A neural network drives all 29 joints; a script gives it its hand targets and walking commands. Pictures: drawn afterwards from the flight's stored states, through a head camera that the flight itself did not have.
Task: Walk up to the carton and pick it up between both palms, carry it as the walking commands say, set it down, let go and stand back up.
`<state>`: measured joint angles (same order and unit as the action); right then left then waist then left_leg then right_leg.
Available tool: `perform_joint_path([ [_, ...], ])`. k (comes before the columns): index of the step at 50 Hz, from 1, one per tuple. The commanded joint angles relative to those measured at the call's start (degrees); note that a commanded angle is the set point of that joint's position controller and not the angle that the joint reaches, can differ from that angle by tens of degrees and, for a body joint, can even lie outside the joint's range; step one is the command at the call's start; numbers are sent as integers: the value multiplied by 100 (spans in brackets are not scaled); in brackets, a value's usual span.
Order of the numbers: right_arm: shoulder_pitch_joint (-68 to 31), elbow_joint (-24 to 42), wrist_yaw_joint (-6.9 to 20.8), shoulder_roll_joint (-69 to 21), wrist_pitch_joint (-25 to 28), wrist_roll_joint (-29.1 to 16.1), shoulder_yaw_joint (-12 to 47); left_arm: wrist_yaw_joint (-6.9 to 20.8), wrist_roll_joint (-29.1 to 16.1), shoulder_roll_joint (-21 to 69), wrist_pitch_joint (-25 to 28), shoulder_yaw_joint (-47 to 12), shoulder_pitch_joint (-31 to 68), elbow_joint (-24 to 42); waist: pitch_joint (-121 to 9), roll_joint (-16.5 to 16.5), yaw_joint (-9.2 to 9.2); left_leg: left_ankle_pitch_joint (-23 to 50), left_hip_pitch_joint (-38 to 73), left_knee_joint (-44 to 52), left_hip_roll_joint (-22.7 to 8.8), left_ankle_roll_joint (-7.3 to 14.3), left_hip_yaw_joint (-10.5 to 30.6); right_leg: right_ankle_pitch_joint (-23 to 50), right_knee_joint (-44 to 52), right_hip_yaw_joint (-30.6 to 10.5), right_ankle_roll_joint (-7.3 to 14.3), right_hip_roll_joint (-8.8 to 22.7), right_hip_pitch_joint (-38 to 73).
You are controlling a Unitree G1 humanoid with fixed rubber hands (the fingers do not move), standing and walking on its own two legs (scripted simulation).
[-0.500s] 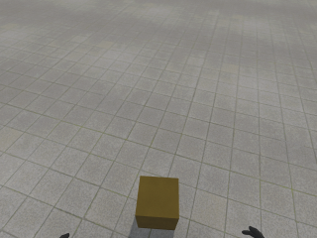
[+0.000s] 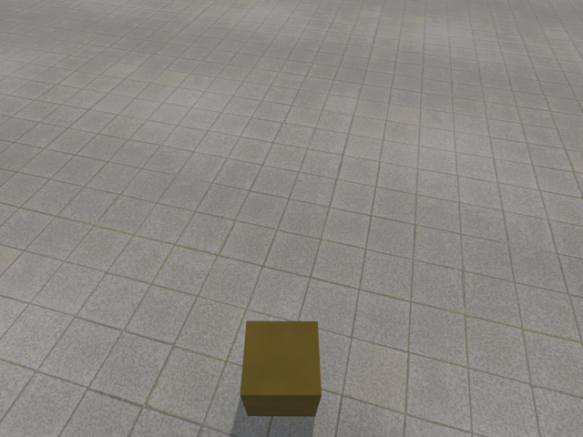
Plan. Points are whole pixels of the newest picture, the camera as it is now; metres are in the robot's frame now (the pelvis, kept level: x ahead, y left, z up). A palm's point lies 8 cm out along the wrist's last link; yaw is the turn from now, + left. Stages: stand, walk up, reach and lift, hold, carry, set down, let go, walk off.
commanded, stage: stand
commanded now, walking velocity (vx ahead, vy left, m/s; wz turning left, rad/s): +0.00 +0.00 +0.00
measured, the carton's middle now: (281, 370) +0.39 +0.02 -0.63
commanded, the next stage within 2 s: none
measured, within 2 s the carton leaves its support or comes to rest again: neither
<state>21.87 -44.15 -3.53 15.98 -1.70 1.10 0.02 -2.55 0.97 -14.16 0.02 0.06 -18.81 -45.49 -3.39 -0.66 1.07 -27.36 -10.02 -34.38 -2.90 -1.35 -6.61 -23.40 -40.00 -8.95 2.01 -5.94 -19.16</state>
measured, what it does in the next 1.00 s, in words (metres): stands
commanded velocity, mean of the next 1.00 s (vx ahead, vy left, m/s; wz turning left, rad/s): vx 0.00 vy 0.00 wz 0.00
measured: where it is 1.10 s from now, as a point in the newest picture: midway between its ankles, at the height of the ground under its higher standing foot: outside the picture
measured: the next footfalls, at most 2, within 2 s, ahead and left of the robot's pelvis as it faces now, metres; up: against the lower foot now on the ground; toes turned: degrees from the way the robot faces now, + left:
none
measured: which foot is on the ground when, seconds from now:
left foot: down 0.00-1.00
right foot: down 0.00-1.00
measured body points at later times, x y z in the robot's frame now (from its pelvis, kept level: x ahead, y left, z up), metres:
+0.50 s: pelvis -0.02 +0.00 +0.01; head -0.01 -0.01 +0.46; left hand +0.03 +0.26 -0.13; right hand -0.03 -0.26 -0.14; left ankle -0.10 +0.12 -0.72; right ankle -0.03 -0.11 -0.72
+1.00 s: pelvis -0.03 +0.02 +0.01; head -0.02 +0.01 +0.46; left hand -0.02 +0.25 -0.14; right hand -0.09 -0.22 -0.15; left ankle -0.11 +0.12 -0.72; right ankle -0.03 -0.11 -0.72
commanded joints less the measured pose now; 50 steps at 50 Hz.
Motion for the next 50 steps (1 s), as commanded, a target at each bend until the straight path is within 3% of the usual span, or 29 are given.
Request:
perform_joint_path([
  [1,349,151,-12,624,28,10,-149,-23,-2,-676,40,152,-223,189,220,129,-4,1938,249,363,-278,193,233,2933,557,-458,137,559,-170],
  [50,685,-1693,36,17,14,21,-18,-78,-43,-29,-59,-23,-400,-1355,811,114,-25,1688,558,1013,-382,358,176,2447,1033,-452,43,605,-102],
])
